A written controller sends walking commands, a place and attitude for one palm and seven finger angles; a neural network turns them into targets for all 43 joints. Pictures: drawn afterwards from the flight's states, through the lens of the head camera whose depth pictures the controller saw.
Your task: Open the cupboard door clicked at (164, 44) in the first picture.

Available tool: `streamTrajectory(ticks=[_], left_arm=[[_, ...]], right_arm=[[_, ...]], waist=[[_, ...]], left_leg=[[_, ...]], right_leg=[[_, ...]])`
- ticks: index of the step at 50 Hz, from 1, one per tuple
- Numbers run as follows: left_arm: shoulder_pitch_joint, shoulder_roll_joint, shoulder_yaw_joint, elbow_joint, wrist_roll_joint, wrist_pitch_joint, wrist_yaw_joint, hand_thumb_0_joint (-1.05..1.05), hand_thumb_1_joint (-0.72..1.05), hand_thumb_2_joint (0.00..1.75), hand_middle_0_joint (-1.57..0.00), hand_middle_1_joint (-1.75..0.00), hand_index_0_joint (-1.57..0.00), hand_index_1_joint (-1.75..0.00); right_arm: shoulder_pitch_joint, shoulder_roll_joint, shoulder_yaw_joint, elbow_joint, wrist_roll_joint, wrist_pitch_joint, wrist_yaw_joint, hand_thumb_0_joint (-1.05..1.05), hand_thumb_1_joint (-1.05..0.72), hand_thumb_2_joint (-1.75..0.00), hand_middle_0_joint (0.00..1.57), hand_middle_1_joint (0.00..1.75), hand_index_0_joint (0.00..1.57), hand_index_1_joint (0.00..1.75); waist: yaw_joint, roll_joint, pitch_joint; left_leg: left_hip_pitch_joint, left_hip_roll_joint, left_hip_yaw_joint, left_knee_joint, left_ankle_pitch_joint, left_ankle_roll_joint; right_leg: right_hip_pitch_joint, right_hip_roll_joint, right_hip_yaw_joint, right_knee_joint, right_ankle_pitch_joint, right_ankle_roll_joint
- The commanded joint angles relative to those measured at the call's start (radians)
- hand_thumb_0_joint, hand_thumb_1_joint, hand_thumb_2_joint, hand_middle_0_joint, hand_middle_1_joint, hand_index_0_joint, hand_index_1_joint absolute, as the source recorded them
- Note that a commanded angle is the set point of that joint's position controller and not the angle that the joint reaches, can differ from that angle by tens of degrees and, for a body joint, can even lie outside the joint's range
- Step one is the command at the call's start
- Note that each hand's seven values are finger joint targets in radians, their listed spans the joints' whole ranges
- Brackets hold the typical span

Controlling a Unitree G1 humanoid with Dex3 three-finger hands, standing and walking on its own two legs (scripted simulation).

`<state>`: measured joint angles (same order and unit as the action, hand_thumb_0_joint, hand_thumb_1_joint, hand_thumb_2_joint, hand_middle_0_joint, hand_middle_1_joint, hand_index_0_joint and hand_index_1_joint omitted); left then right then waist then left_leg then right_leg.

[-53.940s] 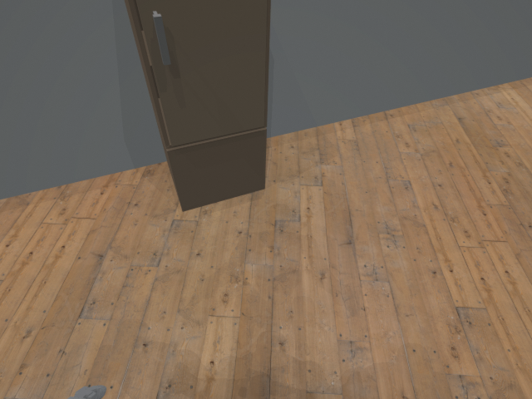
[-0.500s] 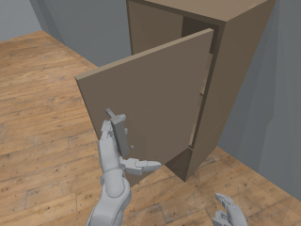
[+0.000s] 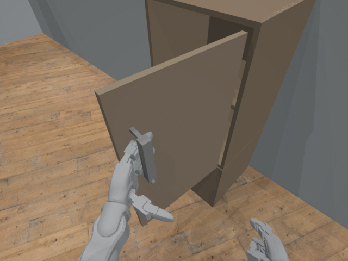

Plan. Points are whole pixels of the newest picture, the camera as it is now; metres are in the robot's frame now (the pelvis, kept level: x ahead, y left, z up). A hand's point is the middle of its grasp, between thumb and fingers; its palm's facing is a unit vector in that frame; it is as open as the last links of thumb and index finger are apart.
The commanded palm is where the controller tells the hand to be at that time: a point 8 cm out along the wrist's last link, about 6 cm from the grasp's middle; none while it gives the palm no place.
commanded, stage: slide the hand sideways off the handle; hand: left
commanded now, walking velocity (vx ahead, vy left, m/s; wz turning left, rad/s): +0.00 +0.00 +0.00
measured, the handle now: (142, 155) +0.32 +0.09 +0.10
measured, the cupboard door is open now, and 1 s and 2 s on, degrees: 84 84 84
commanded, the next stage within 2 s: draw the hand back to the body in 0.84 s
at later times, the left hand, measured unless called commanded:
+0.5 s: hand (133, 200) +0.22 +0.10 +0.09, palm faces -0.01 -1.00 -0.02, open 16.1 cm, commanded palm +0.19 +0.16 +0.10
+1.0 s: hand (105, 215) +0.19 +0.14 +0.09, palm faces -0.02 -1.00 +0.00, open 16.3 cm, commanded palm +0.16 +0.20 +0.10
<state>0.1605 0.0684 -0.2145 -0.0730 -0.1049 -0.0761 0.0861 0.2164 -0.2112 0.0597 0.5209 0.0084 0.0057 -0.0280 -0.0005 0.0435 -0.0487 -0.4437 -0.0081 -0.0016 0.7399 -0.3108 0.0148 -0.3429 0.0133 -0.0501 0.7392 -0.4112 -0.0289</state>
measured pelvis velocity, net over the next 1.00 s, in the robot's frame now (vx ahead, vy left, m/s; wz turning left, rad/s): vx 0.01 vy -0.01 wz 0.01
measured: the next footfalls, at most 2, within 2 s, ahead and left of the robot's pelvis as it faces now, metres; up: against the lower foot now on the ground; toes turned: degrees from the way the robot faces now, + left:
none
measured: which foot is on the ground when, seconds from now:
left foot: down 0.00-1.00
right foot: down 0.00-1.00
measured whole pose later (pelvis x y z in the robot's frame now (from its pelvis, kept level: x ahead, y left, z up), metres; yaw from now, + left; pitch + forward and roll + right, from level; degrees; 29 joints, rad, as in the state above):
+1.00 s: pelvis +0.01 -0.01 -0.01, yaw +1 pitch +4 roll -1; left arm 0.59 0.19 0.06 -0.33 -0.28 -0.22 -0.20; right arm 0.27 -0.25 0.02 0.47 0.04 -0.12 -0.07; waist 0.02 0.06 -0.10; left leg -0.55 0.01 -0.03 0.86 -0.38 0.00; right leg -0.43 0.03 -0.08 0.82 -0.47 -0.04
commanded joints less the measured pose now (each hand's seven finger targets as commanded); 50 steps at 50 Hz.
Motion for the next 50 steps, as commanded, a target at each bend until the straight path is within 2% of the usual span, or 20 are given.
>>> streamTrajectory(ticks=[1,3,4,8,11,12,15,18,19,24,27,31,35,37,39,40,41,43,47,50], left_arm=[[-0.071,0.008,0.07,-0.289,0.015,-0.077,0.034,0.0,-0.5,0.3,-0.15,-0.3,-0.15,-0.3],[-0.023,0.028,0.083,-0.315,0.026,-0.078,0.035,0.0,-0.5,0.3,-0.15,-0.3,-0.15,-0.3],[-0.002,0.014,0.07,-0.334,0.027,-0.078,0.033,0.0,-0.5,0.3,-0.15,-0.3,-0.15,-0.3],[0.154,0.056,0.122,-0.394,0.022,-0.077,0.024,0.0,-0.5,0.3,-0.15,-0.3,-0.15,-0.3],[0.196,0.051,0.105,-0.476,0.021,-0.089,0.011,0.0,-0.5,0.3,-0.15,-0.3,-0.15,-0.3],[0.228,0.069,0.127,-0.48,0.018,-0.095,0.007,0.0,-0.5,0.3,-0.15,-0.3,-0.15,-0.3],[0.226,0.07,0.12,-0.515,0.008,-0.12,-0.018,0.0,-0.5,0.3,-0.15,-0.3,-0.15,-0.3],[0.245,0.091,0.132,-0.531,-0.008,-0.15,-0.05,0.0,-0.5,0.3,-0.15,-0.3,-0.15,-0.3],[0.267,0.099,0.146,-0.537,-0.019,-0.158,-0.062,0.0,-0.5,0.3,-0.15,-0.3,-0.15,-0.3],[0.35,0.145,0.213,-0.526,-0.056,-0.174,-0.123,0.0,-0.5,0.3,-0.15,-0.3,-0.15,-0.3],[0.405,0.151,0.241,-0.524,-0.08,-0.175,-0.155,0.0,-0.5,0.3,-0.15,-0.3,-0.15,-0.3],[0.443,0.191,0.305,-0.52,-0.116,-0.18,-0.19,0.0,-0.5,0.3,-0.15,-0.3,-0.15,-0.3],[0.41,0.215,0.34,-0.495,-0.14,-0.197,-0.227,0.0,-0.5,0.3,-0.15,-0.3,-0.15,-0.3],[0.392,0.216,0.344,-0.493,-0.157,-0.211,-0.248,0.0,-0.5,0.3,-0.15,-0.3,-0.15,-0.3],[0.38,0.225,0.352,-0.491,-0.173,-0.225,-0.272,0.0,-0.5,0.3,-0.15,-0.3,-0.15,-0.3],[0.397,0.238,0.369,-0.474,-0.181,-0.228,-0.284,0.0,-0.5,0.3,-0.15,-0.3,-0.15,-0.3],[0.378,0.215,0.343,-0.49,-0.189,-0.233,-0.296,0.0,-0.5,0.3,-0.15,-0.3,-0.15,-0.3],[0.375,0.228,0.352,-0.478,-0.198,-0.235,-0.306,0.0,-0.5,0.3,-0.15,-0.3,-0.15,-0.3],[0.398,0.193,0.307,-0.473,-0.187,-0.218,-0.302,0.0,-0.5,0.3,-0.15,-0.3,-0.15,-0.3],[0.397,0.236,0.337,-0.527,-0.171,-0.2,-0.273,0.0,-0.5,0.3,-0.15,-0.3,-0.15,-0.3]], right_arm=[[-0.15,-0.084,-0.042,-0.197,-0.003,-0.056,0.014,0.0,-0.9,-0.9,0.2,0.3,0.2,0.3],[-0.142,-0.087,-0.042,-0.205,-0.004,-0.052,0.021,0.0,-0.9,-0.9,0.2,0.3,0.2,0.3],[-0.139,-0.083,-0.041,-0.212,-0.006,-0.05,0.024,0.0,-0.9,-0.9,0.2,0.3,0.2,0.3],[-0.122,-0.086,-0.047,-0.233,-0.009,-0.039,0.032,0.0,-0.9,-0.9,0.2,0.3,0.2,0.3],[-0.105,-0.086,-0.051,-0.254,-0.008,-0.038,0.035,0.0,-0.9,-0.9,0.2,0.3,0.2,0.3],[-0.099,-0.088,-0.055,-0.255,-0.007,-0.037,0.032,0.0,-0.9,-0.9,0.2,0.3,0.2,0.3],[-0.088,-0.093,-0.057,-0.258,-0.007,-0.049,0.025,0.0,-0.9,-0.9,0.2,0.3,0.2,0.3],[-0.067,-0.099,-0.063,-0.254,-0.004,-0.068,0.014,0.0,-0.9,-0.9,0.2,0.3,0.2,0.3],[-0.067,-0.097,-0.063,-0.257,-0.005,-0.074,0.011,0.0,-0.9,-0.9,0.2,0.3,0.2,0.3],[-0.048,-0.099,-0.066,-0.253,0.004,-0.092,-0.002,0.0,-0.9,-0.9,0.2,0.3,0.2,0.3],[-0.048,-0.098,-0.067,-0.256,0.009,-0.098,-0.009,0.0,-0.9,-0.9,0.2,0.3,0.2,0.3],[-0.054,-0.1,-0.068,-0.253,0.015,-0.106,-0.017,0.0,-0.9,-0.9,0.2,0.3,0.2,0.3],[-0.056,-0.105,-0.069,-0.241,0.018,-0.116,-0.028,0.0,-0.9,-0.9,0.2,0.3,0.2,0.3],[-0.055,-0.109,-0.069,-0.236,0.02,-0.128,-0.033,0.0,-0.9,-0.9,0.2,0.3,0.2,0.3],[-0.053,-0.114,-0.073,-0.23,0.022,-0.142,-0.039,0.0,-0.9,-0.9,0.2,0.3,0.2,0.3],[-0.053,-0.115,-0.076,-0.225,0.024,-0.147,-0.042,0.0,-0.9,-0.9,0.2,0.3,0.2,0.3],[-0.054,-0.116,-0.071,-0.225,0.025,-0.155,-0.042,0.0,-0.9,-0.9,0.2,0.3,0.2,0.3],[-0.056,-0.119,-0.074,-0.221,0.028,-0.169,-0.045,0.0,-0.9,-0.9,0.2,0.3,0.2,0.3],[-0.058,-0.118,-0.075,-0.226,0.033,-0.187,-0.041,0.0,-0.9,-0.9,0.2,0.3,0.2,0.3],[-0.064,-0.115,-0.076,-0.236,0.033,-0.191,-0.039,0.0,-0.9,-0.9,0.2,0.3,0.2,0.3]], waist=[[0.028,-0.067,-0.129],[0.036,-0.043,-0.123],[0.028,-0.037,-0.119],[0.046,-0.037,-0.141],[0.025,-0.049,-0.14],[0.025,-0.052,-0.138],[0.005,-0.062,-0.116],[-0.006,-0.07,-0.12],[0.005,-0.067,-0.142],[0.012,-0.077,-0.165],[0.019,-0.09,-0.164],[0.021,-0.104,-0.14],[0.01,-0.083,-0.091],[0.007,-0.071,-0.089],[0.002,-0.093,-0.108],[0.008,-0.085,-0.105],[0.006,-0.057,-0.116],[0.009,-0.067,-0.116],[0.014,-0.033,-0.103],[0.031,-0.019,-0.118]], left_leg=[[0.143,0.004,-0.023,-0.116,0.033,0.008],[0.136,0.007,-0.021,-0.114,0.055,0.006],[0.137,0.008,-0.018,-0.112,0.066,0.007],[0.125,0.009,-0.005,-0.095,0.121,0.008],[0.118,0.01,0.0,-0.071,0.156,0.01],[0.115,0.01,0.0,-0.062,0.161,0.011],[0.099,0.005,-0.004,-0.04,0.142,0.014],[0.09,0.002,-0.012,-0.015,0.137,0.017],[0.082,-0.002,-0.011,-0.01,0.134,0.017],[0.05,-0.009,-0.009,0.013,0.145,0.015],[0.038,-0.011,-0.007,0.018,0.152,0.013],[-0.003,-0.016,-0.011,0.036,0.126,0.011],[-0.034,-0.016,-0.017,0.054,0.079,0.009],[-0.034,-0.016,-0.021,0.056,0.064,0.009],[-0.031,-0.015,-0.025,0.072,0.063,0.01],[-0.03,-0.013,-0.026,0.07,0.063,0.009],[-0.023,-0.016,-0.027,0.063,0.066,0.01],[-0.023,-0.014,-0.032,0.064,0.071,0.011],[0.001,-0.011,-0.035,0.026,0.069,0.015],[0.018,-0.008,-0.036,0.002,0.066,0.018]], right_leg=[[-0.068,0.002,0.006,-0.147,0.101,-0.003],[-0.057,0.004,0.006,-0.137,0.126,-0.009],[-0.062,0.004,0.002,-0.128,0.147,-0.007],[-0.03,0.009,0.006,-0.11,0.229,-0.008],[-0.041,0.009,0.005,-0.085,0.296,-0.001],[-0.048,0.01,0.007,-0.082,0.307,0.0],[-0.08,0.01,0.012,-0.077,0.3,0.008],[-0.097,0.008,0.021,-0.073,0.304,0.013],[-0.088,0.005,0.024,-0.066,0.31,0.016],[-0.064,-0.009,0.047,-0.059,0.392,0.032],[-0.052,-0.012,0.047,-0.053,0.433,0.039],[-0.041,-0.029,0.084,-0.069,0.463,0.057],[-0.08,-0.039,0.12,-0.102,0.366,0.062],[-0.095,-0.038,0.122,-0.111,0.308,0.058],[-0.092,-0.048,0.143,-0.126,0.298,0.066],[-0.095,-0.046,0.137,-0.125,0.29,0.063],[-0.094,-0.044,0.129,-0.12,0.287,0.059],[-0.094,-0.043,0.127,-0.118,0.287,0.06],[-0.131,-0.017,0.064,-0.091,0.237,0.038],[-0.126,-0.002,0.036,-0.081,0.188,0.023]])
